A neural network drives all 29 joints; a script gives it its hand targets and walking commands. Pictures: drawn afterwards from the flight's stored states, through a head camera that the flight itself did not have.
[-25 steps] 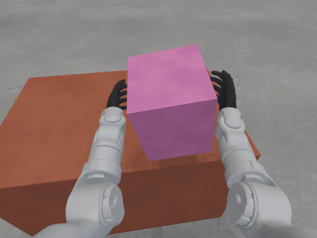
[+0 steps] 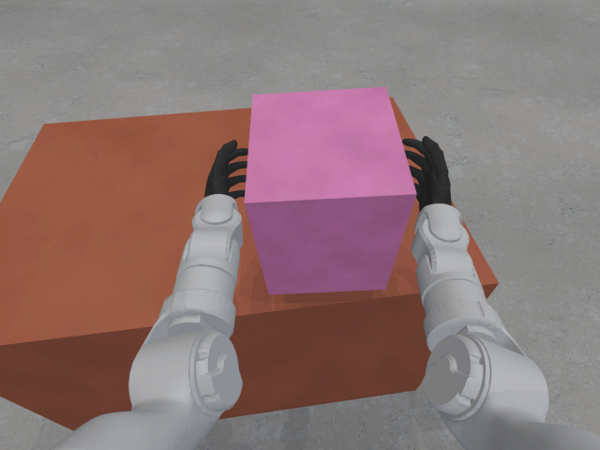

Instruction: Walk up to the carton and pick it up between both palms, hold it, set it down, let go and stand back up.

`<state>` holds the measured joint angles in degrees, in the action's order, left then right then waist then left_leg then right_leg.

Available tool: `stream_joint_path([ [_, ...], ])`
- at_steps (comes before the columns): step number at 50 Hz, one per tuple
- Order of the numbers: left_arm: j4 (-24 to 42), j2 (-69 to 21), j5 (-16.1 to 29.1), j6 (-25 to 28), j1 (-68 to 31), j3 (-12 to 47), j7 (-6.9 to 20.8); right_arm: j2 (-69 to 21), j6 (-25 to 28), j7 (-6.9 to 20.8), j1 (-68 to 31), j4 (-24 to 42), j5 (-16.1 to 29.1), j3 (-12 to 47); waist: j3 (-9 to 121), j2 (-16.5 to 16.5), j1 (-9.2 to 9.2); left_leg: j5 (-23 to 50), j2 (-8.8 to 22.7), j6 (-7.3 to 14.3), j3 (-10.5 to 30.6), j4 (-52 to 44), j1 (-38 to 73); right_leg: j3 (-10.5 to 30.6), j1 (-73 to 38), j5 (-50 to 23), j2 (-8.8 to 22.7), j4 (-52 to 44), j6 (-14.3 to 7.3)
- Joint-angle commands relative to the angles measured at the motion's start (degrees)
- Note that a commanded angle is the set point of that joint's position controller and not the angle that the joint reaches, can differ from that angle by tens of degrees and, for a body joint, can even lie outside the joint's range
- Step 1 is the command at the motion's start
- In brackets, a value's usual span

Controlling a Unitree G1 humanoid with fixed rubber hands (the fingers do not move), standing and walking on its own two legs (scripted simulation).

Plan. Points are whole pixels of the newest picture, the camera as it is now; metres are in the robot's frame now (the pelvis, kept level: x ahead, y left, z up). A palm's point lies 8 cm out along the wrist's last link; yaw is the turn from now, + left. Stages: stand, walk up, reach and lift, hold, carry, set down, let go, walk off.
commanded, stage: set down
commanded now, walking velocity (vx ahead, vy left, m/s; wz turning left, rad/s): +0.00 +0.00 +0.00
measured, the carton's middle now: (323, 198) +0.47 -0.03 +0.06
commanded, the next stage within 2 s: none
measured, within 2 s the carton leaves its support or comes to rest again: rests again in 1.12 s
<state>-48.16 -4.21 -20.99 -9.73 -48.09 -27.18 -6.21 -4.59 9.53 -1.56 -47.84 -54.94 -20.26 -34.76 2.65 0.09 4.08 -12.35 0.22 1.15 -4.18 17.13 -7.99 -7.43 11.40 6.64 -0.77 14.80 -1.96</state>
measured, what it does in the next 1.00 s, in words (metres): stands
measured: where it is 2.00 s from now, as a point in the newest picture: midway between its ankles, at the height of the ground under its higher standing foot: outside the picture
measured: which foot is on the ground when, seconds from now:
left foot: down 0.00-1.00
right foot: down 0.00-1.00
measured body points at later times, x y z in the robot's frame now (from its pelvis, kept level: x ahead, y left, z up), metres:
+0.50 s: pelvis +0.01 +0.01 +0.00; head +0.04 +0.02 +0.45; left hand +0.45 +0.11 +0.08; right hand +0.41 -0.18 +0.09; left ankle -0.04 +0.10 -0.75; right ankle +0.01 -0.09 -0.75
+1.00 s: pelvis +0.00 +0.00 +0.00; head +0.04 +0.00 +0.45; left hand +0.44 +0.11 +0.07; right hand +0.41 -0.18 +0.08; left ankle -0.04 +0.10 -0.75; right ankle +0.01 -0.09 -0.75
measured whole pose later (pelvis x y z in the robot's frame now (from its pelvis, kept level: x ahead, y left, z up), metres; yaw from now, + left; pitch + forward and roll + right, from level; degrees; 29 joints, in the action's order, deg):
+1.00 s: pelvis +0.00 +0.00 +0.00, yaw +0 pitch +8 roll +0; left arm -55.9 -3.2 -24.5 -3.2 -49.8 -33.4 -4.1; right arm -9.1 7.9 0.3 -46.9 -51.1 -28.9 -42.9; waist 3.1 0.0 4.5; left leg -11.5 0.0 1.2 -4.5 17.4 -13.7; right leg -7.2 17.5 6.1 -0.5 15.7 -2.1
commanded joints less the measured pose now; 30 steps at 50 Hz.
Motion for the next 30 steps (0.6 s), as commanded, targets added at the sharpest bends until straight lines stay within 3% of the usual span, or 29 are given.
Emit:
stream_joint_path([
  [1, 2.05, -21.79, -0.54, 3.33, -30.13, 8.16, 10.76, -24.18, -1.05, 6.31, -27.18, 1.62, -1.41, 15.56, 23.60, 4.02, 0.22, 10.07, -0.20, -0.49, -0.66, -3.59, -8.74, 3.01, -34.33, -37.06, 2.79, 7.87, 6.27],
  [5, 1.64, -21.96, -1.76, 1.52, -27.45, 7.03, 12.01, -24.12, -1.49, 5.94, -26.63, 3.44, 0.17, 15.98, 18.70, 2.36, 0.48, 11.47, -0.07, -0.71, -0.65, -3.74, -7.59, 2.77, -32.94, -37.03, 2.80, 7.07, 6.08],
  [9, 3.72, -22.66, -1.54, 1.75, -26.81, 8.59, 11.58, -24.04, -0.41, 6.08, -26.71, 6.34, 1.10, 17.35, 21.29, 0.66, -0.11, 16.34, 0.10, -1.39, -0.57, -2.59, -4.77, 2.17, -29.88, -37.63, 2.26, 7.53, 5.60],
  [12, 7.43, -25.29, 0.30, 3.69, -30.02, 13.56, 10.00, -23.51, 1.48, 6.51, -25.74, 5.80, 0.58, 16.62, 27.42, -2.66, 1.00, 22.34, 1.06, -3.40, -0.24, 0.17, -0.40, 0.60, -24.63, -37.32, 1.26, 7.89, 4.34],
  [16, 9.07, -27.71, 3.33, 8.56, -37.32, 19.61, 7.24, -23.81, 4.70, 7.00, -28.54, 4.64, -2.14, 14.79, 37.59, -6.41, 2.73, 32.66, 2.66, -5.85, 1.23, 5.30, 9.82, -0.85, -10.95, -30.04, -0.32, 6.19, 2.31],
  [18, 6.41, -27.90, 2.09, 10.13, -35.51, 19.46, 6.17, -22.26, 5.63, 7.31, -27.99, 2.58, -3.89, 13.72, 38.48, -6.42, 1.90, 35.84, 3.42, -6.24, 1.33, 6.35, 10.82, -0.74, -9.04, -27.86, -0.68, 5.78, 1.81],
  [20, 3.64, -27.52, 0.41, 10.26, -34.20, 17.33, 6.02, -21.91, 5.37, 7.49, -27.15, 0.10, -5.60, 11.84, 36.25, -5.19, 1.72, 33.45, 3.88, -6.03, 1.11, 5.31, 9.00, -0.73, -8.38, -24.57, -0.96, 4.75, 1.39],
  [22, 1.25, -26.39, -1.14, 9.33, -32.38, 13.30, 6.38, -21.93, 4.07, 7.79, -27.29, -1.25, -5.63, 10.83, 32.31, -3.37, -0.41, 27.88, 3.26, -5.09, 0.40, 3.81, 4.02, -0.57, -11.17, -23.77, -0.42, 4.73, 1.68],
  [26, -2.42, -23.65, -2.22, 6.65, -29.98, 6.77, 7.69, -22.09, 0.85, 8.34, -27.70, -1.30, -4.46, 10.35, 24.58, 1.64, -1.23, 20.12, 2.41, -3.02, 0.08, -0.14, -2.89, 0.88, -19.18, -27.52, 0.65, 5.68, 3.61],
  [30, -0.52, -22.69, -1.57, 6.14, -32.18, 6.56, 8.11, -22.16, 0.19, 8.68, -29.13, 0.66, -3.57, 10.18, 23.79, 1.17, -0.91, 19.38, 2.07, -2.73, -0.35, -0.17, -1.15, 1.08, -18.58, -26.76, 0.83, 5.34, 3.84],
])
